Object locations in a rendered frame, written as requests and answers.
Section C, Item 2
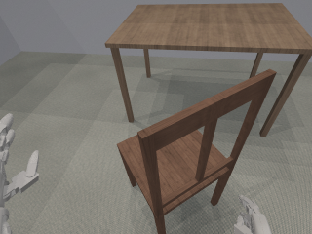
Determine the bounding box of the robot left forearm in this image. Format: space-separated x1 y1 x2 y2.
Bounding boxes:
0 207 13 234

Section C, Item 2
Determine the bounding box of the left robot hand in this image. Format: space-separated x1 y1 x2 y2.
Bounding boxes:
0 113 39 208

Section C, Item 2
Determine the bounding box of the table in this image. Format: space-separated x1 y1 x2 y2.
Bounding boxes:
104 3 312 137

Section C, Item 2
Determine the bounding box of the chair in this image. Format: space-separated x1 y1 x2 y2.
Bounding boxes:
117 69 277 234

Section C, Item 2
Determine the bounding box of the right robot hand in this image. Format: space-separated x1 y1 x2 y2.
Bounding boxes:
234 194 272 234

